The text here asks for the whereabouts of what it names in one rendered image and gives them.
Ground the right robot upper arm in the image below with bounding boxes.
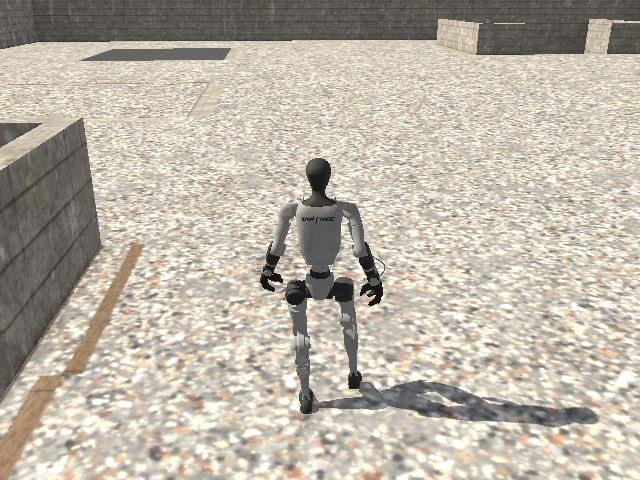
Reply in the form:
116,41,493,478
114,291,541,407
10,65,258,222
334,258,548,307
339,201,368,258

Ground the robot right hand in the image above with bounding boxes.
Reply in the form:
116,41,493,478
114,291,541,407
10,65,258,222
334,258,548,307
360,281,383,306

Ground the robot left hand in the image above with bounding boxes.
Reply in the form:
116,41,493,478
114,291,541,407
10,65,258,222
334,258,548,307
259,273,283,292

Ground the robot left foot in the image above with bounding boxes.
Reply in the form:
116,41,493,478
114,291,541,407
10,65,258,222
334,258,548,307
299,388,313,414

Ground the right robot shin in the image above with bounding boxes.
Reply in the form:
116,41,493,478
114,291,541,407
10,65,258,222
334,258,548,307
343,310,358,377

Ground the robot left forearm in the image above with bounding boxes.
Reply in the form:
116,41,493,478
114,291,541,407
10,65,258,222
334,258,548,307
262,241,280,276

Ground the robot right forearm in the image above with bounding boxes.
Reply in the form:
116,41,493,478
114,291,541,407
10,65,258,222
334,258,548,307
359,242,381,286

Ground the left robot upper arm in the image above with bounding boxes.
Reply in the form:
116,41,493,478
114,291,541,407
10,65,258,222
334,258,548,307
270,202,298,257

